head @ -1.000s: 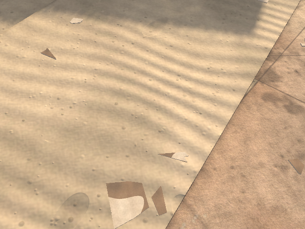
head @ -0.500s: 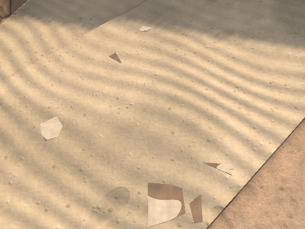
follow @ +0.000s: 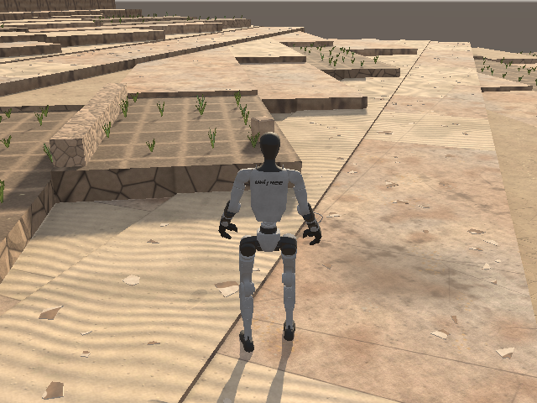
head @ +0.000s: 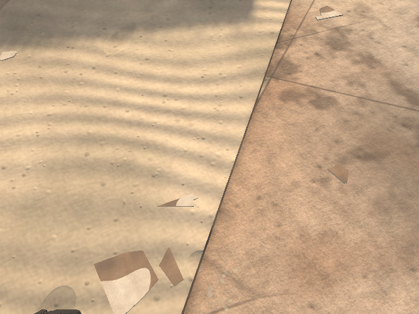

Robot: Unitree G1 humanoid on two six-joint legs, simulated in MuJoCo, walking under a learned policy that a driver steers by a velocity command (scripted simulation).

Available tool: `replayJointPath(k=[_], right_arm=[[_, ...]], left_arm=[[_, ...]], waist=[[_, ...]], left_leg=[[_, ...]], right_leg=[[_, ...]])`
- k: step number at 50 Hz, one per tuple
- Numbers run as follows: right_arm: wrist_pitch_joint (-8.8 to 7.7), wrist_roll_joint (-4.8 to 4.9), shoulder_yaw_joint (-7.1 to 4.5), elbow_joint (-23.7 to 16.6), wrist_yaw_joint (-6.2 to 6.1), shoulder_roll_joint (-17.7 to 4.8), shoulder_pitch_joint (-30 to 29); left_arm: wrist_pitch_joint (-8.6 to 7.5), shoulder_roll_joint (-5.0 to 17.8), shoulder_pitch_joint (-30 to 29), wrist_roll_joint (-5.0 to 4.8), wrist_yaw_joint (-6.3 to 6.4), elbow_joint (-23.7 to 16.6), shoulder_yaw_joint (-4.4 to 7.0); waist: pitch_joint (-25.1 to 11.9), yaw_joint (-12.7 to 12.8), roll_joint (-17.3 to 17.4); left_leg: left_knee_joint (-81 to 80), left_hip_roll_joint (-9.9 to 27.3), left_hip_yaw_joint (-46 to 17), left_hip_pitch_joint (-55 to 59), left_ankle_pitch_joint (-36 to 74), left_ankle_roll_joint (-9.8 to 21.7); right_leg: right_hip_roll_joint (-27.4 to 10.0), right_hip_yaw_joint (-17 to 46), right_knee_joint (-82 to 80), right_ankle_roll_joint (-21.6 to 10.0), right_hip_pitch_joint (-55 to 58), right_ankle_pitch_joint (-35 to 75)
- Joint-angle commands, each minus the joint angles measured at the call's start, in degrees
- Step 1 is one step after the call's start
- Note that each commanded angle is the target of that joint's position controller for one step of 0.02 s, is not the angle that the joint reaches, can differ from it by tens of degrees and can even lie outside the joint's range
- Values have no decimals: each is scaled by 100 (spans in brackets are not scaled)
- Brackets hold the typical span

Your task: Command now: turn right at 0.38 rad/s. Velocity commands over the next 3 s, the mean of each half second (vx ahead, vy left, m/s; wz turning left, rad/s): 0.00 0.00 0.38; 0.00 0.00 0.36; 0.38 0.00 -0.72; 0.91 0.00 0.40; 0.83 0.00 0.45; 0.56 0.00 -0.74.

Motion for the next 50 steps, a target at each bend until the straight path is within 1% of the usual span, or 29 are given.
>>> replayJointPath(k=[1, 2, 3, 4, 5, 6, 7, 9, 12, 14, 18, 22, 26, 27, 28, 29, 30, 31, 32, 33, 34, 36, 38, 41, 42, 44, 46, 47, 50], right_arm=[[-137, 195, -205, -113, 97, -848, 66], [-191, -35, -23, -138, 115, -457, 200], [-221, -242, 202, -271, 144, -11, 259], [-136, -74, 49, -51, 131, -518, 28], [-62, 96, 5, -44, 132, -647, -12], [-5, 127, -11, 31, 74, -633, 23], [70, 80, -70, 85, -12, -782, 40], [189, 107, -189, 206, -89, -977, 409], [313, 152, -198, 159, -177, -760, 503], [334, 90, -166, -7, -171, -598, 334], [309, 19, -70, -328, 8, -348, 121], [374, 41, -93, -535, 154, -420, 149], [491, 82, -196, -596, 212, -482, 443], [471, 53, -278, -511, 154, -625, 717], [419, 53, -486, -452, 42, -1212, 1153], [319, -53, -590, -656, 5, -1942, 1062], [97, -211, -538, -743, 118, -1718, 1061], [-42, -172, -465, -678, 144, -1562, 856], [-75, -40, -438, -661, 100, -1452, 558], [-39, 63, -362, -730, 42, -1245, 194], [0, 74, -294, -826, -17, -1121, -79], [18, -31, -190, -917, -89, -942, -252], [-13, -78, -87, -828, -103, -761, -141], [-34, -210, 116, -632, -73, -342, -219], [-42, -269, 150, -563, -42, -297, -233], [-53, -337, 110, -448, 25, -510, -224], [-4, -281, -4, -389, 29, -851, -240], [30, -238, -40, -364, 12, -922, -220], [110, -149, -74, -353, -77, -854, -274]], left_arm=[[-81, 560, 452, 51, 77, -321, 203], [-122, 954, 823, 116, 183, -306, 266], [-229, 1067, 533, 331, 254, -384, 148], [-342, 320, 661, 415, 217, -259, -64], [-428, 312, 379, 388, 187, -117, -92], [-461, 495, 124, 350, 192, -50, -20], [-467, 640, -95, 281, 225, -37, 37], [-434, 801, -269, 291, 328, -19, 99], [-393, 373, -432, 312, 463, 0, -4], [-383, 322, -385, 326, 530, 83, -1], [-370, 529, -362, 300, 540, 173, 118], [-390, 790, -392, 197, 389, 218, 250], [-377, 857, -513, -1, 243, 284, 319], [-349, 706, -269, -48, 204, 428, 304], [-333, 500, -130, 55, 171, 452, 262], [-368, 268, -567, 289, 226, -38, 159], [-384, 520, -983, 264, 290, -125, 215], [-401, 570, -1059, 142, 315, -166, 229], [-437, 528, -963, 130, 365, -108, 232], [-457, 660, -840, 203, 416, -49, 267], [-469, 709, -691, 250, 417, 9, 294], [-459, 628, -226, 222, 355, 275, 256], [-408, 464, -94, 158, 337, 416, 167], [-350, 194, -55, 125, 269, 506, 15], [-340, 185, -58, 108, 235, 518, -8], [-317, 446, -145, 55, 212, 434, 40], [-317, 744, -221, -10, 214, 282, 115], [-331, 771, -193, -29, 209, 227, 123], [-359, 577, 61, -51, 141, 169, 87]], waist=[[-815, 375, 422], [-1426, 390, -523], [-1906, 217, -1877], [-2169, 577, -971], [-1671, 427, -900], [-1325, 324, -813], [-974, 299, -852], [-746, 147, -886], [-559, 124, -833], [-483, 170, -777], [-586, 244, -699], [-635, 164, -692], [-812, -137, -639], [-823, -228, -310], [-773, -328, 877], [-672, -134, 2221], [-1348, -465, 1236], [-1112, -300, 903], [-844, -83, 618], [-727, 93, 468], [-783, 250, 490], [-1147, 333, 464], [-1249, 239, 425], [-1158, 163, 654], [-1045, 104, 754], [-671, -30, 868], [-319, -132, 901], [-260, -155, 852], [-448, -99, 660]], left_leg=[[423, 932, -716, -33, 3308, 748], [1352, 534, -380, -1093, 1796, 229], [2413, 40, -543, -2049, -1799, -258], [2943, 189, -1312, -1641, -2115, -367], [3027, 144, -1476, -1733, -2038, -342], [2927, 112, -1480, -1935, -1796, -314], [3052, 29, -1482, -1992, -1352, -354], [3796, -203, -1307, -1885, -819, -468], [4068, -116, -1262, -2252, -340, -574], [3675, 19, -1230, -2447, -122, -596], [2681, 215, -1035, -2187, -145, -480], [1979, 190, -748, -1673, -338, -215], [706, -82, -423, -810, 141, 199], [82, -271, -537, -259, 759, 420], [-493, 191, -1631, 719, 2963, 846], [-643, 1469, -4097, 1292, 4523, 1969], [-921, 1737, -4400, 1093, 3720, 2456], [-1043, 1479, -3948, 988, 2959, 2209], [-1045, 1149, -3571, 826, 2481, 1840], [-975, 973, -3344, 637, 2455, 1595], [-930, 800, -3132, 370, 2744, 1485], [-812, 712, -2700, 449, 3421, 1447], [-767, 637, -2367, 537, 3676, 1397], [-842, 492, -1922, 266, 3126, 1274], [-925, 492, -1842, 80, 2799, 1273], [-1044, 610, -1916, -187, 2156, 1350], [-969, 847, -2129, -74, 2064, 1477], [-877, 994, -2239, 92, 2335, 1540], [-519, 1302, -2310, 639, 3571, 1617]], right_leg=[[469, -66, -2023, -497, 1549, 1300], [-413, 1024, -1983, -744, 3188, 3841], [-2135, 2494, -1825, -2040, 3446, 5565], [-2096, 2069, -1850, -2376, 2873, 5325], [-1713, 1457, -1875, -2154, 2579, 4747], [-1398, 1099, -1990, -1844, 2403, 3871], [-1345, 928, -2139, -1719, 2067, 3500], [-1340, 561, -2388, -1772, 1536, 3358], [-1409, 242, -2726, -1733, 1464, 2000], [-1475, 151, -2813, -1704, 1639, 1535], [-1675, -136, -2797, -1759, 1880, 1603], [-1877, -416, -2613, -1697, 1854, 2053], [-1852, -854, -1758, -1145, 1862, 2269], [-1543, -1114, -1096, -800, 1557, 1838], [-949, -1494, 426, -316, 404, 705], [37, -1105, 2187, 244, -1691, -2015], [169, 198, 3123, 221, -1851, -2153], [135, 467, 3205, 83, -2047, -1634], [66, 599, 2965, -37, -2115, -1000], [15, 697, 2707, -72, -2070, -522], [94, 698, 2646, -66, -1744, -189], [207, 538, 2581, 37, -1339, 241], [152, 448, 2039, 143, -1018, 409], [-98, 413, 858, 178, -175, 572], [-136, 362, 516, 161, 135, 564], [-71, 237, 249, 102, 334, 314], [16, 145, 299, 30, -73, -198], [11, 136, 365, -4, -282, -423], [-30, 86, 438, -80, -514, -756]])
Next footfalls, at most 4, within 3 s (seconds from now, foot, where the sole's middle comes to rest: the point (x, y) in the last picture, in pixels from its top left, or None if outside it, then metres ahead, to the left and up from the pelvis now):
0.04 right None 0.06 -0.13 -0.77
0.56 left None -0.01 0.11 -0.77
1.12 right None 0.08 -0.08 -0.77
1.50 left None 0.28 0.19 -0.73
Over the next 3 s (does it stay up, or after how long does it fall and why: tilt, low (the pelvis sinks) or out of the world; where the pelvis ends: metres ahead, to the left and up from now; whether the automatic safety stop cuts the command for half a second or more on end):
stays up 1.15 0.46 0.04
